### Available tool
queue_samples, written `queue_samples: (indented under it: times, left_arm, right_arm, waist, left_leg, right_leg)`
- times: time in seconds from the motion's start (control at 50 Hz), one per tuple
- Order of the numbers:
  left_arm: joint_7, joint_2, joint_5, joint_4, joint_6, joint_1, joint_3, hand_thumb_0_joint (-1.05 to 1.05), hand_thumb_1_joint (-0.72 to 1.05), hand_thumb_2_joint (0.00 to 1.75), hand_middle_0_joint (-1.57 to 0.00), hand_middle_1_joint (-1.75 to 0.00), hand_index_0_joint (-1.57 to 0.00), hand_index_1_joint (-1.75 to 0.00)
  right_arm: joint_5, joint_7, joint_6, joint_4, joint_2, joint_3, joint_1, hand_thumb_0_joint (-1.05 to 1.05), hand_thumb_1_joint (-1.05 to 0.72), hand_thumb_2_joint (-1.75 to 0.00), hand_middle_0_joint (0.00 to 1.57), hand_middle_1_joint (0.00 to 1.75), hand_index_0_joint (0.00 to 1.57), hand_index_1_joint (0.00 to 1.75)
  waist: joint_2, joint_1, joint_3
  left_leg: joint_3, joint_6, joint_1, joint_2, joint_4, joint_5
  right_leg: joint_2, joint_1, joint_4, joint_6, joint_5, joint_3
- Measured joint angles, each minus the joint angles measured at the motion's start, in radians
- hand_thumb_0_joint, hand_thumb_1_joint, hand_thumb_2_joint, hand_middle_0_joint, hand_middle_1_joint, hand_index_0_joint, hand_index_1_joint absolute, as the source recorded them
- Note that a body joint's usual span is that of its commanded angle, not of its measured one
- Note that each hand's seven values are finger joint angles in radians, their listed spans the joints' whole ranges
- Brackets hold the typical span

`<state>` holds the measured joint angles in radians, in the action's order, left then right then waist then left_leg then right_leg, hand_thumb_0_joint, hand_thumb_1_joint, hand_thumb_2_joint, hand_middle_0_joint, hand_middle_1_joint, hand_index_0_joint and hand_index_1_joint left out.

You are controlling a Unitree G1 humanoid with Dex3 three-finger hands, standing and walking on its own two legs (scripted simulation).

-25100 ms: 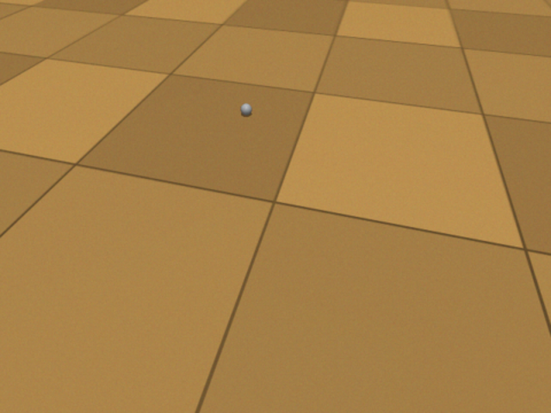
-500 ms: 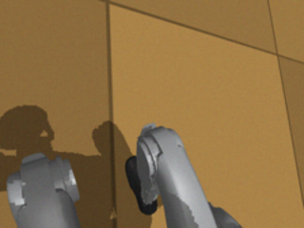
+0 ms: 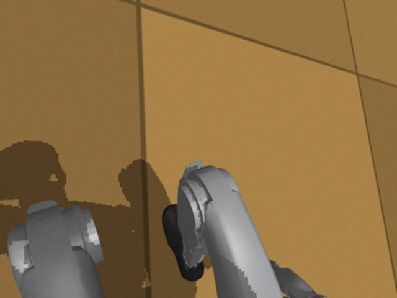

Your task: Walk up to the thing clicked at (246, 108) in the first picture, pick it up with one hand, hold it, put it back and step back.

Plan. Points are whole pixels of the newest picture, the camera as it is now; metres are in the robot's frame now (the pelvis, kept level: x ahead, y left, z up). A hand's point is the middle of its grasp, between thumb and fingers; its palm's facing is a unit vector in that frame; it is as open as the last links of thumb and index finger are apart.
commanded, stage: close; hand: left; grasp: from above
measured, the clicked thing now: out of the picture +0.44 +0.37 -0.26
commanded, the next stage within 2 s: settle in 0.38 s
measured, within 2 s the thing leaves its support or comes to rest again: leaves its support in 0.86 s
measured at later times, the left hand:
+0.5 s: hand out of the picture +0.43 +0.36 -0.24, palm faces -0.43 -0.18 -0.89, open 9.9 cm
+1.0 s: hand out of the picture +0.43 +0.37 -0.21, palm faces -0.39 -0.15 -0.91, open 9.8 cm
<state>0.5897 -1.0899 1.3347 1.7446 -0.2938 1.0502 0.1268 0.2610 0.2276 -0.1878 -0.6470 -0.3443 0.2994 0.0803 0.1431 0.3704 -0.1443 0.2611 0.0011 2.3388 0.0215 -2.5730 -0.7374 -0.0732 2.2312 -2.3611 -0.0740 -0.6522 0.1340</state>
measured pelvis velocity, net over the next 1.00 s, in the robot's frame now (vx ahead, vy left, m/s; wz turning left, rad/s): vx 0.00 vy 0.00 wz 0.02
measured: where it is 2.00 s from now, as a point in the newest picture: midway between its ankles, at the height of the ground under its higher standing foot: (139, 281)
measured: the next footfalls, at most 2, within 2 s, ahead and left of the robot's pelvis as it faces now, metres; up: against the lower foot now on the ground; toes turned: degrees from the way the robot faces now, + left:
none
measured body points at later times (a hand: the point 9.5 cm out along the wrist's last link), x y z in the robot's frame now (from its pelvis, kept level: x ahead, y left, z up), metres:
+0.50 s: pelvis +0.00 +0.00 +0.00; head +0.26 +0.15 +0.33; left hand +0.45 +0.37 -0.19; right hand +0.07 -0.25 -0.05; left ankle +0.06 +0.12 -0.27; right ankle +0.12 -0.13 -0.27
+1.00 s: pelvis +0.00 +0.00 +0.01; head +0.25 +0.15 +0.35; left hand +0.45 +0.38 -0.15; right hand +0.09 -0.26 -0.05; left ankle +0.06 +0.12 -0.27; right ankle +0.12 -0.13 -0.27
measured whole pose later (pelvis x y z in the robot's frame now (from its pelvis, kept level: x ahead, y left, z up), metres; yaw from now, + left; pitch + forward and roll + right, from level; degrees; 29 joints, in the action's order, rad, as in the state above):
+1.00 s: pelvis +0.00 +0.00 +0.01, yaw +1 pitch +31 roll -15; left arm 0.46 -0.97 1.29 1.47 -0.24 0.94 0.16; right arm 0.22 0.24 -0.15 -0.66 -0.33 0.21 0.13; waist 0.09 0.31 -0.06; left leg 0.24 0.00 2.36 0.03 -2.54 -0.73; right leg -0.05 2.25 -2.35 -0.06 -0.66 0.12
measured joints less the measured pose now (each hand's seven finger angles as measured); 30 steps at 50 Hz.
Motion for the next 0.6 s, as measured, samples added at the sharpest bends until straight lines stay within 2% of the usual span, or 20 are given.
queue_samples:
  times: [0.3, 0.6]
  left_arm:
    - [-0.011, -0.004, -0.027, -0.007, 0.008, 0.004, -0.003, -0.02, 0.0, 0.58, -0.52, -0.86, -0.6, -0.81]
    - [-0.02, -0.011, -0.027, -0.009, 0.007, 0.011, -0.013, -0.02, 0.0, 0.51, -0.58, -0.8, -0.66, -0.75]
  right_arm:
    - [-0.005, -0.003, -0.008, 0.008, -0.002, 0.01, 0.006, 0.0, -0.91, -0.9, 0.2, 0.3, 0.21, 0.29]
    - [0.0, -0.007, 0.006, 0.015, 0.0, 0.021, 0.012, 0.0, -0.91, -0.9, 0.2, 0.3, 0.21, 0.29]
  waist:
    - [-0.003, 0.0, -0.009]
    - [0.0, 0.003, -0.006]
  left_leg:
    - [0.002, 0.001, 0.001, -0.002, 0.004, 0.004]
    - [0.004, -0.002, -0.002, -0.002, 0.006, 0.003]
  right_leg:
    - [-0.001, 0.003, 0.005, -0.008, 0.006, 0.002]
    - [0.001, -0.005, 0.01, -0.002, 0.005, 0.005]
